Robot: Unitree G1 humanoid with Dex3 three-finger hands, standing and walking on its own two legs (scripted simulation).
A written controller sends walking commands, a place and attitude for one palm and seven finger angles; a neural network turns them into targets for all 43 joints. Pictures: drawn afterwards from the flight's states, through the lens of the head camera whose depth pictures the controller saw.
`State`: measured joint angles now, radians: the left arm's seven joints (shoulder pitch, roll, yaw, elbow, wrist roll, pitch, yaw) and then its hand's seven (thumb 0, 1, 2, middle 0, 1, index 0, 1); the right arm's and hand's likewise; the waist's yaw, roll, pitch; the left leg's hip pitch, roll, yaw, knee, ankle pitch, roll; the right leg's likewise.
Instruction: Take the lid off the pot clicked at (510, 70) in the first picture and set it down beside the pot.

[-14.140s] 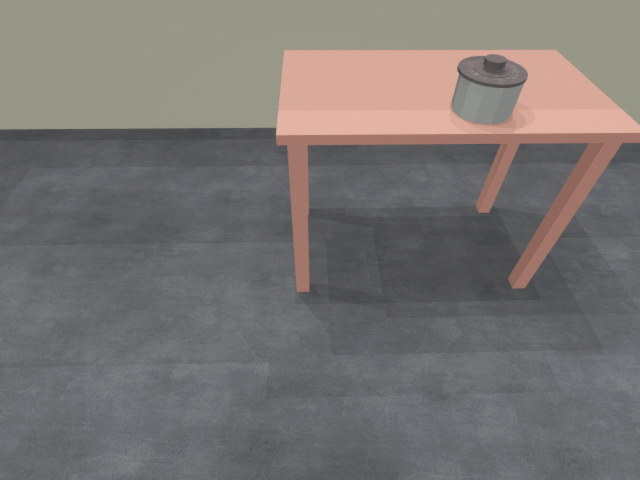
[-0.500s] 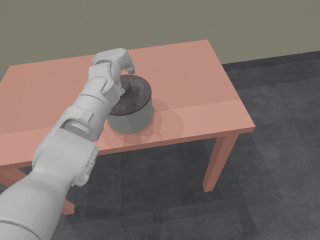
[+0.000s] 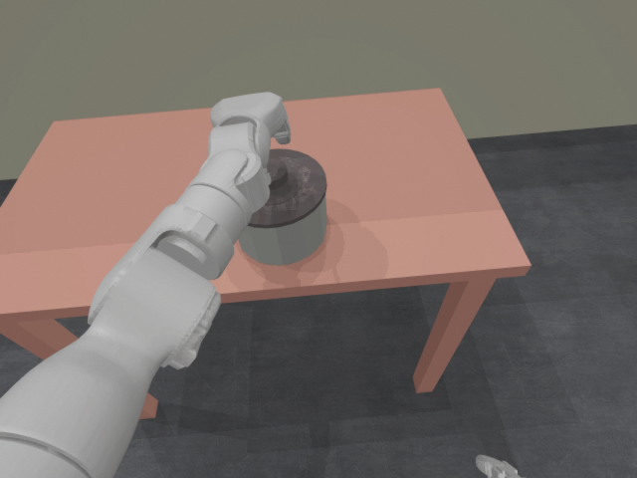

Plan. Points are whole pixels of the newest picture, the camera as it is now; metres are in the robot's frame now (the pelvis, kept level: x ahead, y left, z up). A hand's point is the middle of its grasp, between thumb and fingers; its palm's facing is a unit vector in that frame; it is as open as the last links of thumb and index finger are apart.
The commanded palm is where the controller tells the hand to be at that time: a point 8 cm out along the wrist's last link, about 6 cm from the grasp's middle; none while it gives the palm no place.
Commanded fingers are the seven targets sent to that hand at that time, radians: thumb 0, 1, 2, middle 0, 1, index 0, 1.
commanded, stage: lower the open fingers around the knob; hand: left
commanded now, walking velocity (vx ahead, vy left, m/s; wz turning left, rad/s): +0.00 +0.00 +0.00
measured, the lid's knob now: (270, 174) +0.53 +0.05 +0.08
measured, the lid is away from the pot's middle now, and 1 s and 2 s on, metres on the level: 0.00 0.00 0.00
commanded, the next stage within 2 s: close the fingers and squeeze the knob in 1.54 s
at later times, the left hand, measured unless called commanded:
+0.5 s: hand (262, 173) +0.48 +0.06 +0.12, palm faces -0.29 -0.07 -0.96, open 10.0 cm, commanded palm +0.49 +0.06 +0.17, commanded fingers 0.00 -0.31 1.49 -0.85 -0.08 -0.85 -0.08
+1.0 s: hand (266, 174) +0.51 +0.05 +0.10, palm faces -0.33 -0.07 -0.94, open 10.1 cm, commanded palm +0.51 +0.06 +0.16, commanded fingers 0.00 -0.31 1.49 -0.85 -0.08 -0.85 -0.08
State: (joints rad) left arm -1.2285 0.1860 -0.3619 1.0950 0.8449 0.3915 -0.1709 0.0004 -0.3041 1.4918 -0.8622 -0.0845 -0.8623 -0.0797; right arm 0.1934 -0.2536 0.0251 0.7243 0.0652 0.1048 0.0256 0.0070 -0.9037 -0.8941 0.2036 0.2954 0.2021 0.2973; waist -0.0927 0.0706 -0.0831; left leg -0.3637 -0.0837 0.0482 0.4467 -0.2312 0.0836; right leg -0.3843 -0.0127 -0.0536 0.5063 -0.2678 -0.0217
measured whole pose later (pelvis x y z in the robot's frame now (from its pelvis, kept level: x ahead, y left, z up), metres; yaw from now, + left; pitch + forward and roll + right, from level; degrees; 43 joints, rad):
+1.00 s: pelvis +0.01 +0.00 +0.00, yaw -2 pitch +12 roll +0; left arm -1.23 0.24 -0.32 1.23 0.87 0.33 -0.13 0.00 -0.30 1.49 -0.85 -0.08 -0.84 -0.07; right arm 0.29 -0.27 0.01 0.77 0.07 0.10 -0.02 0.01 -0.90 -0.89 0.20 0.30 0.20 0.30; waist -0.15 0.06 -0.09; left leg -0.43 -0.06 0.07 0.48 -0.26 0.08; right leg -0.45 0.02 -0.03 0.50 -0.26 -0.03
